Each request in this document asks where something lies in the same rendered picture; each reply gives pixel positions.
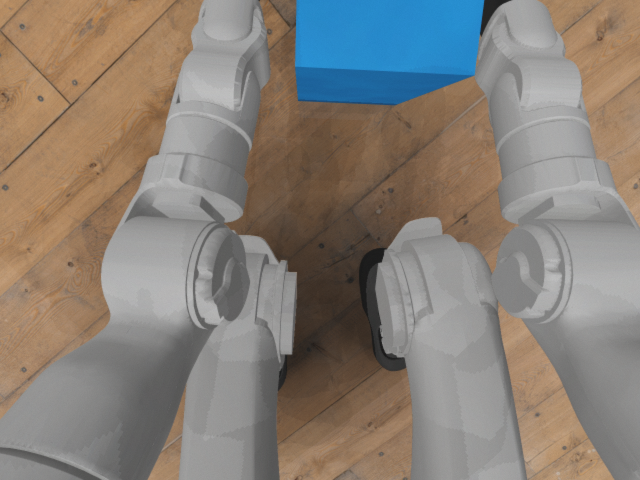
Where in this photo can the right robot foot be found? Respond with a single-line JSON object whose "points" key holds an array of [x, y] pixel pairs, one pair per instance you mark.
{"points": [[367, 281]]}

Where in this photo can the left robot thigh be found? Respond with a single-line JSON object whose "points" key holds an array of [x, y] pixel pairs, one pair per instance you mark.
{"points": [[230, 414]]}

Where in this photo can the carton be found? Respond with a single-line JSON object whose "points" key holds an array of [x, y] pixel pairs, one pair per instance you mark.
{"points": [[383, 52]]}

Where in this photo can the right robot forearm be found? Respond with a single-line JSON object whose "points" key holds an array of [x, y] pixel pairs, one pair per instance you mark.
{"points": [[540, 124]]}

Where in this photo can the left robot forearm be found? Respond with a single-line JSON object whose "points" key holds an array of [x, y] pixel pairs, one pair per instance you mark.
{"points": [[199, 171]]}

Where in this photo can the robot right hand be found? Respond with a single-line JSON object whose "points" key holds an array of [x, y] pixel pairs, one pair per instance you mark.
{"points": [[489, 8]]}

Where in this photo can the right robot upper arm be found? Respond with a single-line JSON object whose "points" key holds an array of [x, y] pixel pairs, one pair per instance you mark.
{"points": [[576, 286]]}

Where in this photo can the left robot upper arm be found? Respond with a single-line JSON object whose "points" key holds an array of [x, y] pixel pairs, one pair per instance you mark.
{"points": [[105, 410]]}

